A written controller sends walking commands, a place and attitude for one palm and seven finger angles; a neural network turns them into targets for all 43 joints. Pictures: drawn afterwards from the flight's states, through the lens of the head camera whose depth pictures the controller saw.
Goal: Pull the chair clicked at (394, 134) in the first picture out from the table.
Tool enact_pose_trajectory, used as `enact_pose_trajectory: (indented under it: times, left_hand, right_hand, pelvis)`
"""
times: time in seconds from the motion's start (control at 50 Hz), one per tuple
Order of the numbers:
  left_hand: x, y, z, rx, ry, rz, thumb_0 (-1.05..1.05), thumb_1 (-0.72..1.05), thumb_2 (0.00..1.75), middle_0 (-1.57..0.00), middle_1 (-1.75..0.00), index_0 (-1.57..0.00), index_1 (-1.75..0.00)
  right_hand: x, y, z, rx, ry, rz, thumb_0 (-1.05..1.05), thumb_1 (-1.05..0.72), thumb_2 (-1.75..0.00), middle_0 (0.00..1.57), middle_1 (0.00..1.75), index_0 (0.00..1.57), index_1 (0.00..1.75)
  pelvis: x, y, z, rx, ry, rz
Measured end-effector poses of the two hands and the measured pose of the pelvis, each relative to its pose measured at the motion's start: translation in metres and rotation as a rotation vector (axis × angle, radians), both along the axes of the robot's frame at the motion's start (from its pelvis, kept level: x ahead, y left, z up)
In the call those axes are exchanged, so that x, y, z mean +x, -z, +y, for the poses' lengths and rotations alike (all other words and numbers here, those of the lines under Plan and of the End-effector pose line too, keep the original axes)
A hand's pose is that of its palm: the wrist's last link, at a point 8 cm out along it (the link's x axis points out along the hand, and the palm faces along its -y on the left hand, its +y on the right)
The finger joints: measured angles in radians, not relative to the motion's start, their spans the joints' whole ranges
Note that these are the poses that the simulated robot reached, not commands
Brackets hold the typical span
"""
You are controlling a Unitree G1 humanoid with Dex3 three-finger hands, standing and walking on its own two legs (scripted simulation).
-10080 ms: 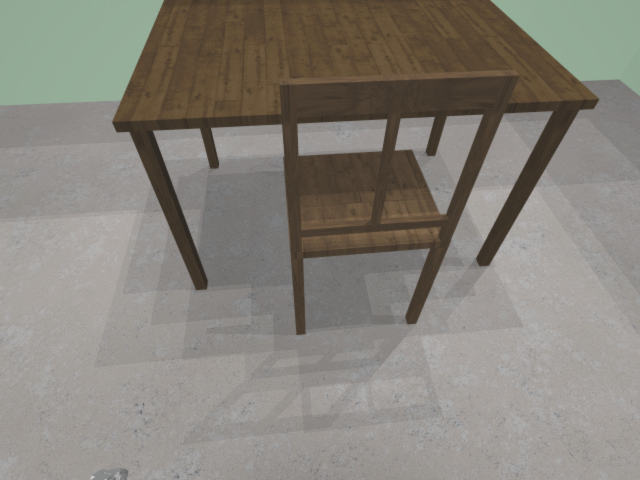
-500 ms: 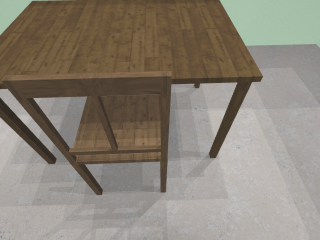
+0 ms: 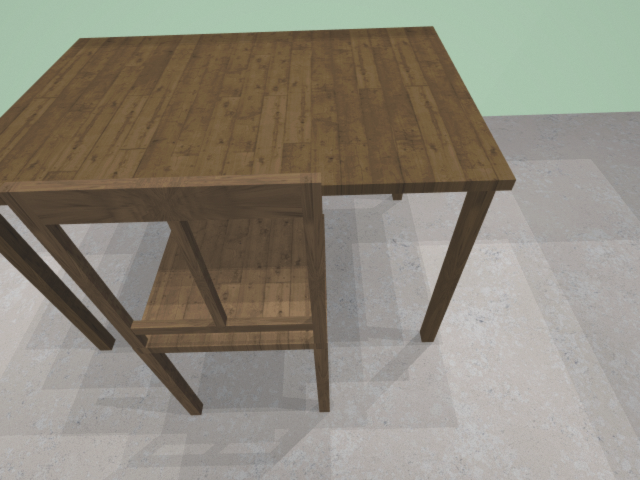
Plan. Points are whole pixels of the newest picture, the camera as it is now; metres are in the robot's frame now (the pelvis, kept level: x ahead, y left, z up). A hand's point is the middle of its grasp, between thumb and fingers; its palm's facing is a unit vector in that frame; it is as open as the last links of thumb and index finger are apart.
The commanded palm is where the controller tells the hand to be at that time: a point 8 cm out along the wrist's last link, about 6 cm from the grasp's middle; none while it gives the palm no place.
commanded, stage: come to a stop and stand still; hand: left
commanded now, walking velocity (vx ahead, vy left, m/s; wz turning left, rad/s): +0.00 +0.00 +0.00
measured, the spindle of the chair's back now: (202, 278) +0.44 +0.24 -0.07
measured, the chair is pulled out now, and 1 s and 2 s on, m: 0.00 0.00 0.00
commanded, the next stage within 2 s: look again from close up in 0.22 s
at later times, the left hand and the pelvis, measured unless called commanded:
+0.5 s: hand out of the picture -0.01 +0.18 -0.17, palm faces +0.04 -0.98 -0.22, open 7.4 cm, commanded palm none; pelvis +0.01 +0.01 +0.00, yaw +0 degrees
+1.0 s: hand out of the picture -0.01 +0.19 -0.17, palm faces +0.03 -0.98 -0.21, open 7.4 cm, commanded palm none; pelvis +0.00 +0.02 +0.00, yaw +0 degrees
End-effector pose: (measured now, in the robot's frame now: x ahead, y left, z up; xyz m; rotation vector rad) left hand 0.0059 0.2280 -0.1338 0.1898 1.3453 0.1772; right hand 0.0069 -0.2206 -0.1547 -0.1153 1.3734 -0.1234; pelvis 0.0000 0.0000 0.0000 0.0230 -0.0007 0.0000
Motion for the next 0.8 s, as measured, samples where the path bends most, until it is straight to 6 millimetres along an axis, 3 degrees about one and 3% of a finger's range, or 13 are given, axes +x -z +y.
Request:
enact_pose_trajectory:
  times: [0.18,0.32,0.8]
  left_hand:
    - [-0.014,0.004,-0.007,-0.024,-0.025,0.043,0.0,0.91,0.9,-0.2,-0.3,-0.2,-0.3]
    - [-0.022,0.004,-0.005,-0.029,-0.037,0.063,0.0,0.91,0.9,-0.2,-0.3,-0.2,-0.3]
    - [-0.015,0.002,0.013,-0.021,-0.024,0.05,0.0,0.91,0.9,-0.2,-0.3,-0.2,-0.3]
  right_hand:
    - [0.021,-0.005,-0.006,-0.023,-0.018,-0.029,0.01,-0.92,-0.89,0.2,0.3,0.2,0.3]
    - [0.026,-0.008,-0.004,-0.03,-0.027,-0.032,0.0,-0.92,-0.89,0.2,0.3,0.2,0.3]
    - [-0.005,-0.007,0.017,-0.012,-0.006,0.034,0.01,-0.92,-0.89,0.2,0.3,0.2,0.3]
  pelvis:
    - [0.005,-0.001,-0.002,-0.003,0.0,-0.002]
    - [0.007,-0.002,0.0,-0.004,-0.003,-0.001]
    - [0.004,-0.004,0.015,-0.002,0.0,0.0]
